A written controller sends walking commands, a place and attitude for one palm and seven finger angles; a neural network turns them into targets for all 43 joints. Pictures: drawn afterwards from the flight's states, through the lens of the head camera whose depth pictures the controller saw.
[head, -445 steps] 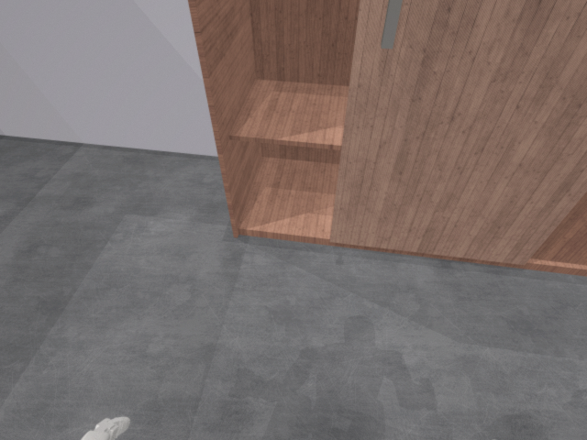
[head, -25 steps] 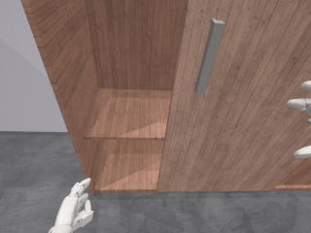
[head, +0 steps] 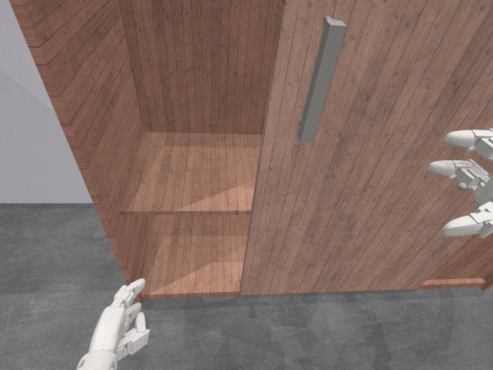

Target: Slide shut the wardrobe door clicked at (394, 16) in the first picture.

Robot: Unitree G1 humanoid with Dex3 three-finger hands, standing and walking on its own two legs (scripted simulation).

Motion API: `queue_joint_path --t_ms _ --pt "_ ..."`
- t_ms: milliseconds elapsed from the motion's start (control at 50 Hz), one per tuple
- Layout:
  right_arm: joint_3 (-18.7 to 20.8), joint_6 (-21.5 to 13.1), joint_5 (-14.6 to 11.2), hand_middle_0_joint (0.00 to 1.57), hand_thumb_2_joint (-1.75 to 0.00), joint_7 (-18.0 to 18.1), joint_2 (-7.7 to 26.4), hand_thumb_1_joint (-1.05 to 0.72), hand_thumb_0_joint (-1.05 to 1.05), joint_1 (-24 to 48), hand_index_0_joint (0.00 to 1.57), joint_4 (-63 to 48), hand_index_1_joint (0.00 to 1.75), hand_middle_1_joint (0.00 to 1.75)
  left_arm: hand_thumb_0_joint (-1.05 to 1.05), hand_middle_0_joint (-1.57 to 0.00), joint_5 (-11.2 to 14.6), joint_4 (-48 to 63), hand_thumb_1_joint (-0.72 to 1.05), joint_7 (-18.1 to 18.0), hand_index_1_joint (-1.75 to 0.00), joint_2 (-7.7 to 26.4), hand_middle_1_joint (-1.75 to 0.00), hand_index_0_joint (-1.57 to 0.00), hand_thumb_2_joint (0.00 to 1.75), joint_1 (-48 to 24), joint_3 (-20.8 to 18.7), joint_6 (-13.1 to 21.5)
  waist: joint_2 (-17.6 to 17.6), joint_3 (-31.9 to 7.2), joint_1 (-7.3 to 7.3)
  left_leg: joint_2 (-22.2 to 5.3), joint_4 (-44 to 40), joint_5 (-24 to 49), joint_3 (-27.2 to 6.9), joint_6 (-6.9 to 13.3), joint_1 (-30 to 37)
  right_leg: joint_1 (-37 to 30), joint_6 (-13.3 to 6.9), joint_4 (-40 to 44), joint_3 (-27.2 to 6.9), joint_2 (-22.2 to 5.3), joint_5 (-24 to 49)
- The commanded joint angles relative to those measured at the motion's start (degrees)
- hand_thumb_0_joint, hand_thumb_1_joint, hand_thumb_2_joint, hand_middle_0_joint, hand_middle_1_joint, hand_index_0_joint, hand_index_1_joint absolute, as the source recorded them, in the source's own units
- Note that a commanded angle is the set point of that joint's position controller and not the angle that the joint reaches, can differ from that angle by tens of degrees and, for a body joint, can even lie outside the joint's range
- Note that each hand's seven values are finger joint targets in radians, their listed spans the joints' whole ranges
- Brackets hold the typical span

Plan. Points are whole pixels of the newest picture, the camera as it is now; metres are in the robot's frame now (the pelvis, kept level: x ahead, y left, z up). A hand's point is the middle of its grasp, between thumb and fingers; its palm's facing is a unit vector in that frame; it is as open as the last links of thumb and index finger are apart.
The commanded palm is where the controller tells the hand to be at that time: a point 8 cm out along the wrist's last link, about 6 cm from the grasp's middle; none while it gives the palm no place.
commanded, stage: move the hooked fingers beside the handle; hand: right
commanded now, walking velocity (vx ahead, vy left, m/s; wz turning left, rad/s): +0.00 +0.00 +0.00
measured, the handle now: (315, 83) +0.56 -0.12 +0.23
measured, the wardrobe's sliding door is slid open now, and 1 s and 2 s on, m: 0.41 0.41 0.41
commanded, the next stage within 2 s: none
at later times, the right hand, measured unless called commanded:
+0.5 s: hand (401, 138) +0.37 -0.21 +0.24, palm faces -0.04 +1.00 -0.05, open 13.9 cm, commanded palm +0.36 -0.26 +0.24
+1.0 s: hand (376, 120) +0.43 -0.20 +0.23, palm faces -0.01 +1.00 -0.03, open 13.9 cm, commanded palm +0.42 -0.24 +0.23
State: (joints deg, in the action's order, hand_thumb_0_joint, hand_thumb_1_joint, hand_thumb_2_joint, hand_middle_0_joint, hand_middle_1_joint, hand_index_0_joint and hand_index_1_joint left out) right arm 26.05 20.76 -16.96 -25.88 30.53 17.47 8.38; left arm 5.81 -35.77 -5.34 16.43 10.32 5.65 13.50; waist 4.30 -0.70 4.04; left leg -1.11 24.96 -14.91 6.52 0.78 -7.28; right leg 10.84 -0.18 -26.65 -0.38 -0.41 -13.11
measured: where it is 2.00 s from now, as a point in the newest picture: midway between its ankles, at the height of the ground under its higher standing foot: outside the picture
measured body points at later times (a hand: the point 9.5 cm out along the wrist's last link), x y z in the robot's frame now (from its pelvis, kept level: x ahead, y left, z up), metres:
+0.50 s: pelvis +0.00 +0.00 +0.00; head -0.01 +0.02 +0.45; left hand +0.17 +0.24 -0.08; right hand +0.37 -0.26 +0.25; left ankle -0.01 +0.11 -0.74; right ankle +0.02 -0.12 -0.74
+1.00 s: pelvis +0.01 +0.00 +0.00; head +0.00 +0.02 +0.45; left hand +0.14 +0.26 -0.09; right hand +0.43 -0.25 +0.24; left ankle -0.01 +0.11 -0.74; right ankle +0.02 -0.12 -0.74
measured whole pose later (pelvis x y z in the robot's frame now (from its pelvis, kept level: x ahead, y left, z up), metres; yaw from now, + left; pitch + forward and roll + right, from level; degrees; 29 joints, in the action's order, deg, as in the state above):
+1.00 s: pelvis +0.01 +0.00 +0.00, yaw +2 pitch +0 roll +0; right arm 18.6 12.3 -10.8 -16.4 27.1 43.8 38.0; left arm 4.5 -38.5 -5.6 16.3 14.1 3.9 10.0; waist 3.0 -1.3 -1.1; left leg -0.5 24.8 -14.6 4.7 1.0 -10.3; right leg 12.7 0.0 -25.5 1.3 -1.0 -13.0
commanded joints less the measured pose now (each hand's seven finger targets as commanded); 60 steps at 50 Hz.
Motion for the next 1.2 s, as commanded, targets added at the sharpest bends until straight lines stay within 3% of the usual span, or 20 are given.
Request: queue_joint_path --t_ms 0,80,140,180,220,280,360,460,500,580,660,740,800,860,900,960,980,1040,1120,1180 --pt "1.83 -9.19 -1.90 0.30 -0.30 0.86 13.92 0.50 0.00 28.64 0.30 -22.85 1.20 1.20 0.00 -0.20 -0.46 10.45 0.90 -0.67 -0.30 4.59 -0.30 -0.20 0.90 -8.95 -2.48 4.02 2.56 -18.06 -2.64 1.41 -3.33 11.86 -3.18 0.48 -1.46 -12.34 -1.88 2.80 -3.20 1.86 10.55" --pt "6.90 -11.14 -2.28 0.30 -0.30 3.60 16.01 0.50 0.00 26.79 0.30 -13.31 1.20 1.20 0.00 -0.20 -1.24 7.64 0.90 -0.82 -0.30 4.92 -0.30 -0.20 0.90 -7.60 -2.51 3.95 0.40 -16.14 -1.05 1.55 -3.32 12.79 -2.41 0.72 0.05 -9.89 -1.41 3.76 -3.40 1.69 11.43" --pt "5.30 -6.70 -0.60 0.30 -0.30 5.32 14.46 0.50 0.00 24.65 0.30 -1.44 1.20 1.20 0.00 -0.20 -0.79 6.61 0.90 -0.57 -0.30 5.21 -0.30 -0.20 0.90 -7.85 -2.36 2.72 -0.72 -7.02 -1.04 1.02 -4.02 9.88 -2.33 0.60 -3.18 -4.15 -1.34 5.15 -2.53 1.32 7.75" --pt "2.97 -3.63 0.82 0.30 -0.30 5.76 13.41 0.50 0.00 23.61 0.30 2.96 1.20 1.20 0.00 -0.20 -0.43 6.85 0.90 -0.40 -0.30 5.66 -0.30 -0.20 0.90 -7.85 -2.57 1.37 -1.40 -4.45 -0.94 0.68 -4.49 8.45 -2.49 0.63 -3.43 -1.82 -1.18 5.47 -2.08 1.19 6.85" --pt "-1.73 -2.75 1.66 0.30 -0.30 5.40 10.40 0.50 0.00 27.71 0.30 -0.30 1.20 1.20 0.00 -0.20 0.04 8.49 0.90 -0.22 -0.30 5.61 -0.30 -0.20 0.90 -8.25 -2.70 1.07 0.41 -7.05 -1.93 0.54 -3.91 9.43 -2.62 0.60 -3.60 -3.75 -1.23 5.21 -2.09 1.12 7.69" --pt "-5.21 -5.81 1.57 0.30 -0.30 5.03 7.94 0.50 0.00 34.86 0.30 -5.76 1.20 1.20 0.00 -0.20 -0.25 9.31 0.90 -0.29 -0.30 5.10 -0.30 -0.20 0.90 -7.47 -3.03 1.44 -1.98 -13.24 -3.60 0.88 -3.51 11.33 -2.82 0.59 -2.85 -8.09 -1.78 3.74 -2.34 0.92 9.66" --pt "0.17 -11.74 0.99 0.30 -0.30 5.60 12.85 0.50 0.00 42.21 0.30 -8.82 1.20 1.20 0.00 -0.20 -1.02 8.79 0.90 -0.81 -0.30 5.15 -0.30 -0.20 0.90 -6.70 -3.17 2.39 -0.03 -21.89 -3.20 1.21 -2.50 15.12 -3.58 0.62 0.05 -13.05 -1.89 3.00 -2.33 1.36 13.29" --pt "-0.58 -10.27 2.62 0.30 -0.30 8.35 11.38 0.50 0.00 39.24 0.30 2.70 1.20 1.20 0.00 -0.20 -0.93 6.33 0.90 -0.72 -0.30 5.45 -0.30 -0.20 0.90 -5.32 -3.17 1.79 1.62 -12.96 -2.82 0.78 -3.26 13.88 -3.36 0.87 -2.23 -7.98 -1.45 4.16 -1.73 1.11 11.30" --pt "-0.85 -8.04 3.36 0.30 -0.30 8.88 11.49 0.50 0.00 37.67 0.30 7.40 1.20 1.20 0.00 -0.20 -0.81 6.23 0.90 -0.59 -0.30 5.96 -0.30 -0.20 0.90 -4.75 -3.46 1.07 -1.82 -10.58 -2.67 0.66 -3.54 14.55 -3.28 0.76 -2.01 -5.44 -1.62 4.30 -1.41 1.03 11.25" --pt "-1.44 -6.89 3.67 0.30 -0.30 8.16 11.30 0.50 0.00 36.85 0.30 8.13 1.20 1.20 0.00 -0.20 -0.70 7.72 0.90 -0.22 -0.30 6.19 -0.30 -0.20 0.90 -4.48 -4.05 -0.06 -5.05 -14.07 -2.50 0.42 -2.73 19.04 -3.59 0.47 0.53 -5.31 -2.00 3.36 -0.55 1.11 14.17" --pt "-2.36 -10.81 3.61 0.30 -0.30 7.76 10.94 0.50 0.00 44.83 0.30 1.67 1.20 1.20 0.00 -0.20 -0.94 8.65 0.90 -0.09 -0.30 5.67 -0.30 -0.20 0.90 -4.09 -4.37 0.21 -1.26 -20.59 -3.62 0.73 -1.76 22.13 -4.09 0.56 1.06 -10.61 -2.21 2.23 -0.42 1.15 17.69" --pt "-1.50 -12.78 3.57 0.30 -0.30 8.63 12.24 0.50 0.00 48.55 0.30 6.02 1.20 1.20 0.00 -0.20 -1.08 6.54 0.90 -0.51 -0.30 6.04 -0.30 -0.20 0.90 -2.59 -4.26 0.04 -1.79 -16.88 -4.71 0.90 -2.73 19.81 -4.21 0.49 -0.66 -9.26 -2.25 2.64 -0.54 1.01 14.99" --pt "-5.20 -12.01 4.48 0.30 -0.30 9.35 9.35 0.50 0.00 51.23 0.30 10.79 1.20 1.20 0.00 -0.20 -0.87 5.36 0.90 -0.73 -0.30 6.23 -0.30 -0.20 0.90 -1.72 -4.37 -0.11 -0.66 -13.42 -5.76 0.79 -3.36 16.95 -4.19 0.54 -3.37 -8.01 -2.22 2.88 -0.59 0.95 12.39" --pt "-5.00 -11.51 5.38 0.30 -0.30 9.92 10.08 0.50 0.00 51.26 0.30 15.11 1.20 1.20 0.00 -0.20 -1.02 4.87 0.90 -0.68 -0.30 6.53 -0.30 -0.20 0.90 -0.62 -4.57 -0.37 -0.40 -14.43 -5.63 0.66 -3.23 16.50 -4.24 0.71 -3.43 -7.76 -2.08 2.84 -0.74 0.98 12.25" --pt "-3.82 -11.92 5.31 0.30 -0.30 10.07 11.51 0.50 0.00 52.22 0.30 17.47 1.20 1.20 0.00 -0.20 -1.21 4.60 0.90 -0.62 -0.30 6.87 -0.30 -0.20 0.90 0.15 -4.74 -0.76 -3.71 -15.50 -5.64 0.59 -3.05 17.87 -4.31 0.55 -1.96 -6.62 -2.26 2.55 -0.67 0.99 12.63" --pt "-5.22 -13.66 5.62 0.30 -0.30 9.80 10.93 0.50 0.00 57.09 0.30 18.49 1.20 1.20 0.00 -0.20 -1.15 4.58 0.90 -0.68 -0.30 6.75 -0.30 -0.20 0.90 0.93 -4.87 -0.81 -2.38 -17.72 -6.37 0.55 -2.53 18.44 -4.57 0.53 -1.87 -7.49 -2.32 2.25 -0.53 0.97 13.10" --pt "-6.81 -14.66 5.67 0.30 -0.30 9.95 9.49 0.50 0.00 58.49 0.30 18.52 1.20 1.20 0.00 -0.20 -1.25 4.39 0.90 -0.58 -0.30 6.62 -0.30 -0.20 0.90 1.33 -4.87 -0.83 -2.66 -17.26 -6.71 0.58 -2.64 17.71 -4.36 0.67 -1.99 -7.31 -2.35 2.17 -0.74 0.87 12.89" --pt "-3.29 -16.09 6.08 0.30 -0.30 10.49 13.47 0.50 0.00 59.72 0.30 23.31 1.20 1.20 0.00 -0.20 -1.49 3.34 0.90 -0.72 -0.30 7.25 -0.30 -0.20 0.90 3.24 -5.16 -0.71 -4.13 -18.03 -6.66 0.80 -2.56 18.10 -4.95 0.45 -2.27 -6.83 -2.54 1.95 -0.55 0.74 12.79" --pt "-5.36 -17.54 7.36 0.30 -0.30 10.92 12.24 0.50 0.00 64.21 0.30 29.56 1.20 1.20 0.00 -0.20 -1.59 2.09 0.90 -0.55 -0.30 7.36 -0.30 -0.20 0.90 5.44 -5.18 -0.68 -1.57 -15.33 -7.70 0.69 -2.88 15.81 -4.98 0.50 -4.52 -4.86 -2.36 2.26 -0.33 0.71 10.62" --pt "-4.14 -18.88 8.44 0.30 -0.30 11.34 14.44 0.50 0.00 65.57 0.30 33.51 1.20 1.20 0.00 -0.20 -2.00 1.27 0.90 -0.43 -0.30 7.93 -0.30 -0.20 0.90 7.83 -5.72 -0.94 -3.37 -16.64 -7.79 0.71 -2.52 16.70 -4.90 0.59 -3.51 -3.93 -2.41 1.88 -0.26 0.60 11.70"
